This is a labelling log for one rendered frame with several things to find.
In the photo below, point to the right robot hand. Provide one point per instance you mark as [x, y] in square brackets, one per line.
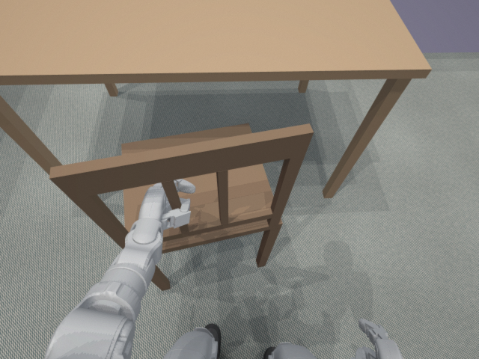
[384, 347]

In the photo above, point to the right robot thigh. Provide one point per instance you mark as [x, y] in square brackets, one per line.
[291, 351]

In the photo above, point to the left robot upper arm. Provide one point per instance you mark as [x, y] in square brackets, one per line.
[91, 334]

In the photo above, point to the table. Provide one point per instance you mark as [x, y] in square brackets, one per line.
[63, 42]

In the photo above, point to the left robot hand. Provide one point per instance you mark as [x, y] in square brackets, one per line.
[155, 205]

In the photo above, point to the chair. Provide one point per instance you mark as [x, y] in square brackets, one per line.
[232, 193]

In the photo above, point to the robot left forearm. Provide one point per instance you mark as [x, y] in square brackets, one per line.
[126, 281]

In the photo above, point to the robot left foot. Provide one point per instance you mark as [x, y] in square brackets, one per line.
[215, 331]

